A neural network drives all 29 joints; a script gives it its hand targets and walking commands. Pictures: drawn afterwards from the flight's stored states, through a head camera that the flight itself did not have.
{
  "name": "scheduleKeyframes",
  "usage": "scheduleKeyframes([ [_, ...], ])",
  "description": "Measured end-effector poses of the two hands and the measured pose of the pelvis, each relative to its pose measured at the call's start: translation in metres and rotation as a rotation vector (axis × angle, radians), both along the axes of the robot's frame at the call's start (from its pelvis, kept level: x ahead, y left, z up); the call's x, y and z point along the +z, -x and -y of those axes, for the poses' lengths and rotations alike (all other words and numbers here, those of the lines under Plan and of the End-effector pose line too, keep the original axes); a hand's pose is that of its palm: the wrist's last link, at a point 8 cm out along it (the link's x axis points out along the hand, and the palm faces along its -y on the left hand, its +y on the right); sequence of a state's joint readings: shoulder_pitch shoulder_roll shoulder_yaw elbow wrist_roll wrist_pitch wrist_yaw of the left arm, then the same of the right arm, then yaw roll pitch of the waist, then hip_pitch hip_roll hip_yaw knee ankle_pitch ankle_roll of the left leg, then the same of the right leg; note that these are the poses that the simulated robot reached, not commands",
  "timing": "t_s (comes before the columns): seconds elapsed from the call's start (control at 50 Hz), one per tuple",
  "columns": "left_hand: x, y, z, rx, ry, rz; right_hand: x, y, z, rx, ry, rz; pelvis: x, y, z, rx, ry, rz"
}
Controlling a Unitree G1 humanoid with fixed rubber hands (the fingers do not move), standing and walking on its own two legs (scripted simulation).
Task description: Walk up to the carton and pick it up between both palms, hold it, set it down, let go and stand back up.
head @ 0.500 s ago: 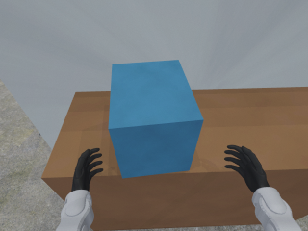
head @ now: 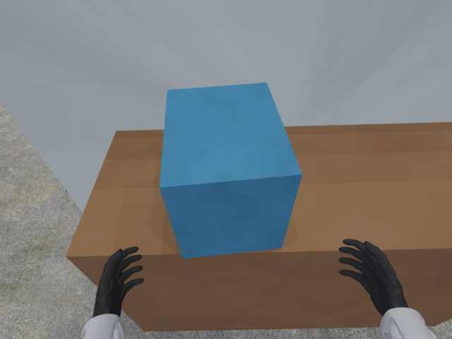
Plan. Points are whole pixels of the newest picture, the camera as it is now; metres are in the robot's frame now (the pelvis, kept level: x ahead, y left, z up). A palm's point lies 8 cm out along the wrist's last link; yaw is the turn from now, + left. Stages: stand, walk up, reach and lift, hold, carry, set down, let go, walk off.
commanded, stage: set down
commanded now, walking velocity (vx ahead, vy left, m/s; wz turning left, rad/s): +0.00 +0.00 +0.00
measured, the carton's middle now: (225, 170) +0.44 +0.04 +0.04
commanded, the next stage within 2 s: let go in 1.58 s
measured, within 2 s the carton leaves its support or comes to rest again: neither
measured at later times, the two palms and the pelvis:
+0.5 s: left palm (105, 317) +0.16 +0.23 -0.01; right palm (366, 302) +0.19 -0.20 -0.01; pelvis +0.03 +0.01 +0.00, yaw +0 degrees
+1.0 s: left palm (114, 322) +0.16 +0.23 -0.05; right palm (364, 310) +0.19 -0.21 -0.05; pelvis +0.02 +0.01 +0.00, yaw +1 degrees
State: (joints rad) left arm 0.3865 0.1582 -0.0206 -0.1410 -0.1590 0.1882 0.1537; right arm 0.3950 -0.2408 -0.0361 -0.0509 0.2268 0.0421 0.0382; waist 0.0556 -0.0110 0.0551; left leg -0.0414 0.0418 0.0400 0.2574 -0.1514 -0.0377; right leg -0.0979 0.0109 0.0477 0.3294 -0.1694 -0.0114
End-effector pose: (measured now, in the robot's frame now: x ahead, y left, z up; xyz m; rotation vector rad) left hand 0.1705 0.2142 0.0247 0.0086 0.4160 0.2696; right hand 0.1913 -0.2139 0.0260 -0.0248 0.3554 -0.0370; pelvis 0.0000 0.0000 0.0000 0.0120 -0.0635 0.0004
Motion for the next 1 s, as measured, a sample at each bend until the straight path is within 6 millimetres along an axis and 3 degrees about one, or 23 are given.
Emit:
scheduleKeyframes([
  [0.26,-0.021,-0.007,-0.011,-0.009,-0.009,-0.051,-0.015,-0.003,-0.005,-0.002,0.02,-0.049,0.0,-0.014,-0.002,-0.002,0.007,-0.024],
  [0.46,-0.04,0.007,-0.018,-0.016,-0.013,-0.133,-0.037,-0.001,-0.012,0.004,0.028,-0.117,0.0,-0.025,-0.009,0.006,0.015,-0.021],
  [0.54,-0.04,0.011,-0.02,-0.012,-0.024,-0.132,-0.044,0.002,-0.016,0.017,0.032,-0.135,0.001,-0.024,-0.012,0.006,0.016,-0.022],
  [0.66,-0.056,0.014,-0.021,-0.026,-0.021,-0.203,-0.061,0.006,-0.016,0.022,0.056,-0.199,0.0,-0.02,-0.014,0.009,0.015,-0.023],
  [0.88,-0.064,0.003,-0.015,-0.044,-0.01,-0.208,-0.066,-0.002,-0.008,0.036,0.102,-0.201,-0.001,-0.019,-0.01,0.015,0.013,-0.028],
  [1.0,-0.078,0.008,-0.018,-0.062,-0.018,-0.279,-0.074,0.003,-0.007,0.025,0.113,-0.234,-0.001,-0.02,-0.009,0.015,0.014,-0.021],
])
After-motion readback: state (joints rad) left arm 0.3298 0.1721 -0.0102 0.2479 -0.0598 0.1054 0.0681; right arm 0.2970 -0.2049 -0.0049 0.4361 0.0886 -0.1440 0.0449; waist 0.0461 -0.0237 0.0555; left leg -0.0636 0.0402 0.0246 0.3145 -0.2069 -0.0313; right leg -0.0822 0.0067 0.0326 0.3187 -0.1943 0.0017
